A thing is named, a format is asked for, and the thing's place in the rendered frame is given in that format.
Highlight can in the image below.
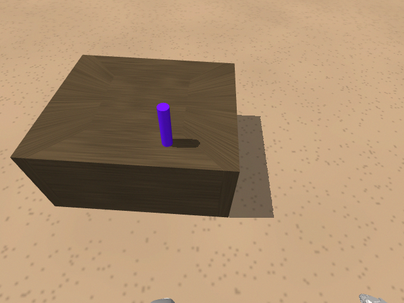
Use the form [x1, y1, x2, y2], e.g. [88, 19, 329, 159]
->
[157, 103, 173, 147]

